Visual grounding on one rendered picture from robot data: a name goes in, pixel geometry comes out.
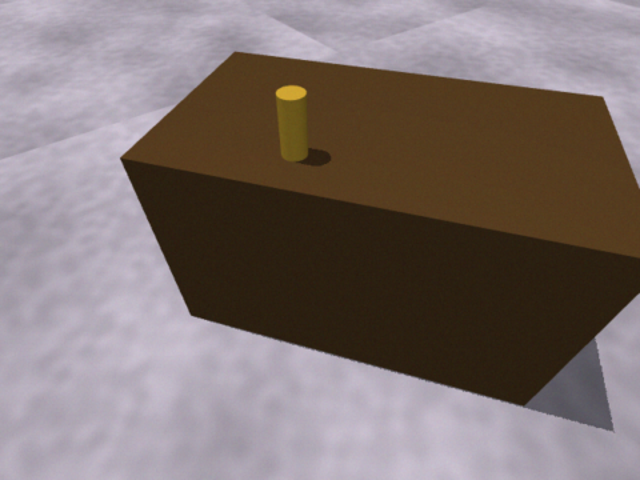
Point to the can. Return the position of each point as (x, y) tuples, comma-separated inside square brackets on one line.
[(292, 120)]

